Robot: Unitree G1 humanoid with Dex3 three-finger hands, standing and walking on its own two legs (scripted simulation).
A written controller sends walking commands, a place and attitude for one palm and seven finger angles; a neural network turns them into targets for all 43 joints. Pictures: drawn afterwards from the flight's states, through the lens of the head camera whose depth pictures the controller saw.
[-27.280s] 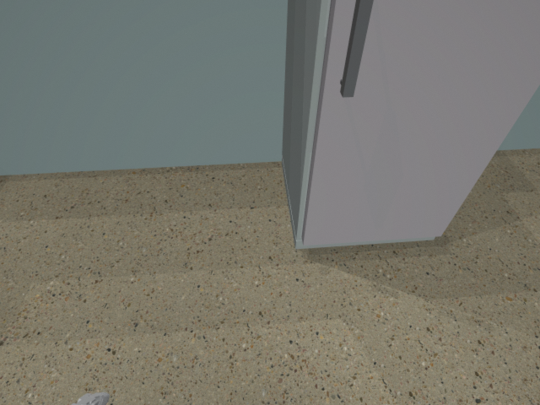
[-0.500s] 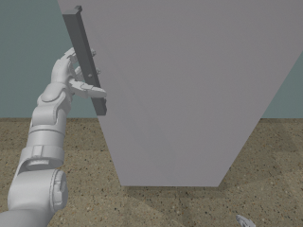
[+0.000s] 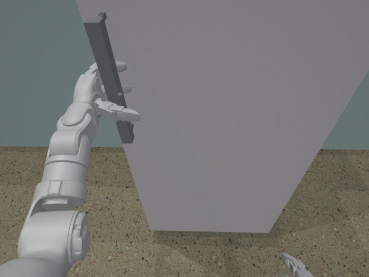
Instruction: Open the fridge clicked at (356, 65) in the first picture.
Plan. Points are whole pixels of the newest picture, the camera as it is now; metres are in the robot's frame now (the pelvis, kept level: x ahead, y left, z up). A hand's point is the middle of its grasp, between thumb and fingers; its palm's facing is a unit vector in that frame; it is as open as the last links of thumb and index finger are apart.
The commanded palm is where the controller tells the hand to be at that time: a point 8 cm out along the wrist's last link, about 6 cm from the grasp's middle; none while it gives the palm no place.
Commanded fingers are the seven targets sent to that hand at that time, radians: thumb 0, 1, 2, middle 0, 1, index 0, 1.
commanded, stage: grip the handle and tug to test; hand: left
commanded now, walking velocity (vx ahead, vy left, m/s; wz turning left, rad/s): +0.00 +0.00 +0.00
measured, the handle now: (117, 87) +0.47 +0.18 +0.20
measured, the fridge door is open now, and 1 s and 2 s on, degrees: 0 0 0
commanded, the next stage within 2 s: pull the door a little, standing still in 1.48 s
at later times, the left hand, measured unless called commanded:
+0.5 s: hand (117, 95) +0.41 +0.16 +0.22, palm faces +0.04 -1.00 +0.00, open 9.9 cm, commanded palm +0.38 +0.21 +0.21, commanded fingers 0.00 0.57 0.76 -0.41 -1.35 -0.41 -1.35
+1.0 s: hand (118, 94) +0.42 +0.16 +0.22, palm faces +0.04 -1.00 -0.01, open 6.3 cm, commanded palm +0.39 +0.21 +0.21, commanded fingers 0.00 0.90 0.90 -0.45 -1.40 -0.45 -1.40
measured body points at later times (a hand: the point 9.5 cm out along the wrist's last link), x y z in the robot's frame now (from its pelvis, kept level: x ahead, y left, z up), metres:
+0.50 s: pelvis +0.00 +0.00 +0.00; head -0.02 -0.02 +0.45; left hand +0.40 +0.21 +0.22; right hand +0.14 -0.25 -0.10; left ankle +0.00 +0.11 -0.74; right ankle -0.03 -0.10 -0.74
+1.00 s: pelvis +0.00 +0.00 +0.00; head -0.01 -0.02 +0.45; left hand +0.41 +0.21 +0.22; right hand +0.15 -0.25 -0.10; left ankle +0.00 +0.11 -0.74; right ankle -0.03 -0.10 -0.74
